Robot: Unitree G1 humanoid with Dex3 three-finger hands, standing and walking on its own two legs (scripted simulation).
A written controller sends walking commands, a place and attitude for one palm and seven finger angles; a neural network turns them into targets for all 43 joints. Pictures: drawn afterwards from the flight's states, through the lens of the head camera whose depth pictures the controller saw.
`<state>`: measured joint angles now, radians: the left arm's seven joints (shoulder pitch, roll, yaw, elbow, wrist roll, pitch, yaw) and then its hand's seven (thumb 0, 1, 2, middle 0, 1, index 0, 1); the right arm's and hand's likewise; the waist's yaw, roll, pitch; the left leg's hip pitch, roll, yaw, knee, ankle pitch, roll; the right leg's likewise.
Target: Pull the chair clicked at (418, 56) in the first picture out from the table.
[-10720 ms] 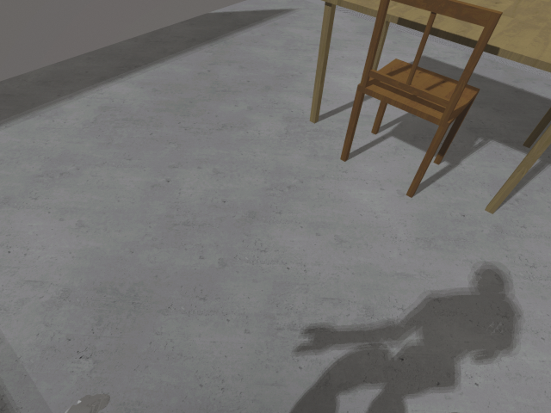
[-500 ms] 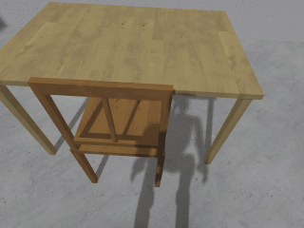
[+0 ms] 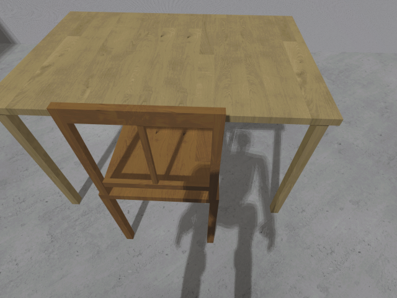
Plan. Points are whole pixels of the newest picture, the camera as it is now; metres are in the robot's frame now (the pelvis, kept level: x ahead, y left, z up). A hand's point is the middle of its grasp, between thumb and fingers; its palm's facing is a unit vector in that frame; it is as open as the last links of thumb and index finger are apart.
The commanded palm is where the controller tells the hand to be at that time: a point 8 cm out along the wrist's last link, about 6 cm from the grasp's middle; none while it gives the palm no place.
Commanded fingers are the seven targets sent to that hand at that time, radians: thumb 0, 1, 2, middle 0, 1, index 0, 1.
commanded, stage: look again from close up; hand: left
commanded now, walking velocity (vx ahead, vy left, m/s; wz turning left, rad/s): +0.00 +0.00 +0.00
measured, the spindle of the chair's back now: (149, 157) +0.50 +0.18 -0.09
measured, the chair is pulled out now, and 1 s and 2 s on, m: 0.00 0.00 0.00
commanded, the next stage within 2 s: raise the hand toward the chair's back in 0.74 s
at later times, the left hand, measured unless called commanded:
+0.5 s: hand out of the picture +0.04 +0.16 -0.17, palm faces +0.00 -0.98 -0.20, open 7.3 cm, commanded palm none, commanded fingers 0.00 0.90 0.90 -0.20 -0.30 -0.20 -0.30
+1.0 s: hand (122, 263) +0.19 +0.17 -0.05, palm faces +0.26 -0.96 -0.14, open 7.5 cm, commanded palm +0.13 +0.21 -0.07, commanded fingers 0.00 0.69 0.81 -0.18 -0.27 -0.18 -0.27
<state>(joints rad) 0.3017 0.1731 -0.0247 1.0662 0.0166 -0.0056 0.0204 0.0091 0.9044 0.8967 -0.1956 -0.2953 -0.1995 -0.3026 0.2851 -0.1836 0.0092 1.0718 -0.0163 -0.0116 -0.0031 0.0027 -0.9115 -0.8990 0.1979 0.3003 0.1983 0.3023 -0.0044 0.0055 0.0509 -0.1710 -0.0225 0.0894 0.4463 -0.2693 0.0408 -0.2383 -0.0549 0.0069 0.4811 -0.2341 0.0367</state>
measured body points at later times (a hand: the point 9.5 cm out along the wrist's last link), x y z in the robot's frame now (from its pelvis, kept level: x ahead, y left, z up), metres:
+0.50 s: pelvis +0.03 -0.02 +0.00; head +0.05 -0.02 +0.45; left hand +0.04 +0.21 -0.16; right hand +0.03 -0.24 -0.16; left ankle -0.02 +0.09 -0.74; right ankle +0.01 -0.14 -0.74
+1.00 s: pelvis +0.02 -0.03 -0.01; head +0.04 -0.03 +0.44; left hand +0.18 +0.22 -0.04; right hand +0.11 -0.27 -0.13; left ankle -0.02 +0.09 -0.74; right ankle +0.01 -0.14 -0.74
